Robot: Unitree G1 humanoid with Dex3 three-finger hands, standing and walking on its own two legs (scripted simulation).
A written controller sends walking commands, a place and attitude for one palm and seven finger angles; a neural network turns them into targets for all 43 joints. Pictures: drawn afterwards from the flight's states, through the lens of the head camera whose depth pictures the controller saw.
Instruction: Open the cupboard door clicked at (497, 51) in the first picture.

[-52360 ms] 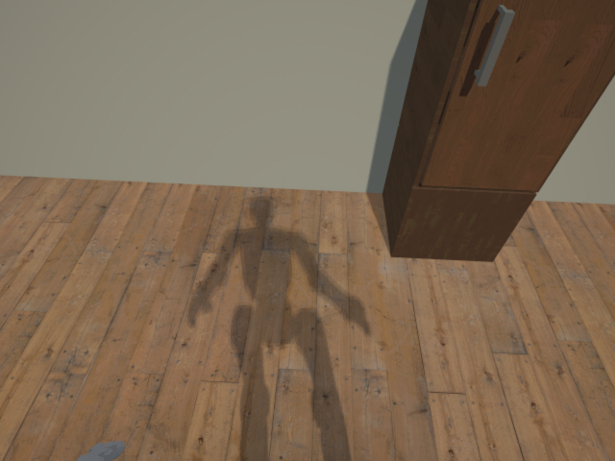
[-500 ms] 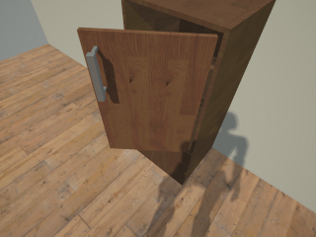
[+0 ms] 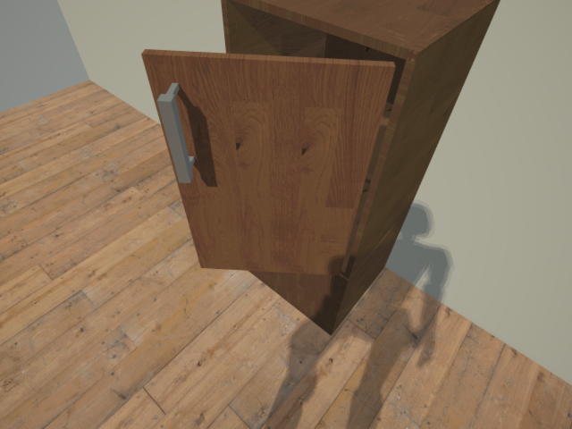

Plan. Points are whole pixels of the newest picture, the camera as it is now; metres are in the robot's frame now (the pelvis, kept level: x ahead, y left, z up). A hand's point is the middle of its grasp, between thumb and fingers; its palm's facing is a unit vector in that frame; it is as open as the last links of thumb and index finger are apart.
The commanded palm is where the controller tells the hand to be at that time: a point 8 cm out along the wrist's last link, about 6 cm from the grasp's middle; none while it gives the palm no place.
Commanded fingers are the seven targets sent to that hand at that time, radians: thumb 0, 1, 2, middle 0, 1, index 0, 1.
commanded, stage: raise the hand with hooked fingers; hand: left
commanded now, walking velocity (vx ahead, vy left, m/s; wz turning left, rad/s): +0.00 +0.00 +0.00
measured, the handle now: (180, 135) +0.54 +0.23 +0.12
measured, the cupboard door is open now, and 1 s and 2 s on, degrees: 38 38 38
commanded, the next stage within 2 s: none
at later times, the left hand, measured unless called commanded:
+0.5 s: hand out of the picture +0.13 +0.22 -0.03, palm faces +0.21 -0.98 -0.03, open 9.2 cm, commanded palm +0.13 +0.26 +0.00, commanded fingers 0.00 0.27 0.63 -0.25 -0.70 -0.25 -0.70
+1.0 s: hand (94, 351) +0.19 +0.25 +0.05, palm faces +0.07 -1.00 -0.05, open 12.2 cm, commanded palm +0.17 +0.31 +0.06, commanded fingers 0.00 -0.31 0.38 -0.29 -1.08 -0.29 -1.08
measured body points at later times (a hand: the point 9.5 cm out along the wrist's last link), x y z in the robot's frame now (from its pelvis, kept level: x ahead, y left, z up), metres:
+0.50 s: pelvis -0.04 -0.01 -0.06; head -0.01 +0.01 +0.39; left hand +0.11 +0.27 -0.03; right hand +0.19 -0.25 -0.10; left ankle +0.02 +0.12 -0.74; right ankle -0.05 -0.10 -0.74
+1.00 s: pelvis -0.04 +0.02 -0.04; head -0.02 +0.02 +0.41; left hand +0.18 +0.30 +0.05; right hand +0.12 -0.23 -0.12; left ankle +0.02 +0.12 -0.74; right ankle -0.05 -0.10 -0.74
